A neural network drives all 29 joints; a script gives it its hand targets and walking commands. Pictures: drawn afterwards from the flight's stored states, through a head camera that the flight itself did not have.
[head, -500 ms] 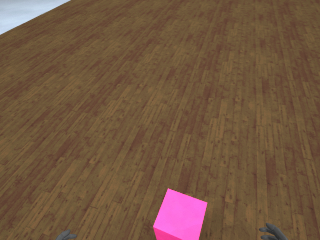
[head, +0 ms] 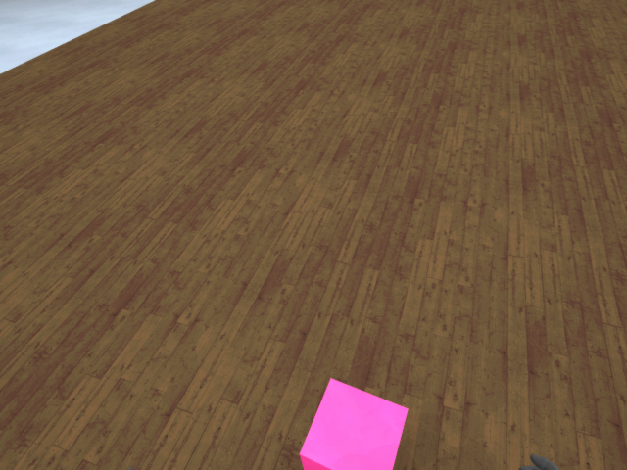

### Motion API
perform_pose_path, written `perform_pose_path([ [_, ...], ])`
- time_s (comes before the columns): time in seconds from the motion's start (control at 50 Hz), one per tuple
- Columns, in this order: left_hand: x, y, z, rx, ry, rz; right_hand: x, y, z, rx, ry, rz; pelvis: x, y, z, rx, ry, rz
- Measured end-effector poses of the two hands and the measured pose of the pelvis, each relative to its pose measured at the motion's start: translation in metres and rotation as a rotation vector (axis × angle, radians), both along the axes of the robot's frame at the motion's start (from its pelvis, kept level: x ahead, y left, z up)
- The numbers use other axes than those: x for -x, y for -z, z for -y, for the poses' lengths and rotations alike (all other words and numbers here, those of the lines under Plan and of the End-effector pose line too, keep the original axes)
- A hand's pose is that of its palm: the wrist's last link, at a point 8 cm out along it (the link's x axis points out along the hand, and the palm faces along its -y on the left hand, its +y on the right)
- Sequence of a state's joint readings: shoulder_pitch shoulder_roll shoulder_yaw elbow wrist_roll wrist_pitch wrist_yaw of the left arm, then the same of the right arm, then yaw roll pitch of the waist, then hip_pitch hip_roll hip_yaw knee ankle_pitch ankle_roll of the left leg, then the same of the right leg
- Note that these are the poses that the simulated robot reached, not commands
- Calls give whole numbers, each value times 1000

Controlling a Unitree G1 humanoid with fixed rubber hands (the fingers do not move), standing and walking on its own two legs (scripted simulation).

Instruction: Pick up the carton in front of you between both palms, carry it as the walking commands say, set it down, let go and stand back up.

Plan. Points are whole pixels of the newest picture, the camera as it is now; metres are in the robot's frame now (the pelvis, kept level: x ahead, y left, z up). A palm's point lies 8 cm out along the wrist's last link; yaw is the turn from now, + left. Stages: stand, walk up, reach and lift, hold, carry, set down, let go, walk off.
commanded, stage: stand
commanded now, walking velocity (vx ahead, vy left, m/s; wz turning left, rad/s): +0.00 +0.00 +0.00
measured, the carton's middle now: (354, 446) +0.36 -0.05 -0.65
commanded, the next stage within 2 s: none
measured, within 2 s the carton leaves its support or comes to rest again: neither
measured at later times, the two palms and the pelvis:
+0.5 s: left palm out of the picture +0.08 +0.31 -0.09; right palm out of the picture +0.07 -0.30 -0.11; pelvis -0.02 +0.00 +0.01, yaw -1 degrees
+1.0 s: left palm out of the picture +0.08 +0.32 -0.09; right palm out of the picture +0.05 -0.30 -0.11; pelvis -0.03 +0.01 +0.01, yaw -2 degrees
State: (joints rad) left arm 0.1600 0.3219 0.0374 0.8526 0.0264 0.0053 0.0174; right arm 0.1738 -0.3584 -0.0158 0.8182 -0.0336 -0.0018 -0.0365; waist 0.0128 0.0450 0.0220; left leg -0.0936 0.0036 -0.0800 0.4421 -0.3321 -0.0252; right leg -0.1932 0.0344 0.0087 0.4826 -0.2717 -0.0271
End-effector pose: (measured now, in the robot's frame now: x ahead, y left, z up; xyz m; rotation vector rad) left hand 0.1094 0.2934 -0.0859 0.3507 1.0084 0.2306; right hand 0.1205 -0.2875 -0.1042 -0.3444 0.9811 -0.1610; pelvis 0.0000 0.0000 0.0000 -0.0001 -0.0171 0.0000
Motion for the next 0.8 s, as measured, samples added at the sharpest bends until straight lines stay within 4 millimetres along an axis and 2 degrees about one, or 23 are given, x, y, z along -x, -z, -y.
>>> perform_pose_path([
  [0.44,26,1,-14,-9,-5,-66,46,2,10,17,35,-89,17,-5,-3,-3,13,19],
  [0.8,35,3,-20,-12,0,-102,62,2,14,25,59,-126,24,-7,-6,-5,22,23],
])
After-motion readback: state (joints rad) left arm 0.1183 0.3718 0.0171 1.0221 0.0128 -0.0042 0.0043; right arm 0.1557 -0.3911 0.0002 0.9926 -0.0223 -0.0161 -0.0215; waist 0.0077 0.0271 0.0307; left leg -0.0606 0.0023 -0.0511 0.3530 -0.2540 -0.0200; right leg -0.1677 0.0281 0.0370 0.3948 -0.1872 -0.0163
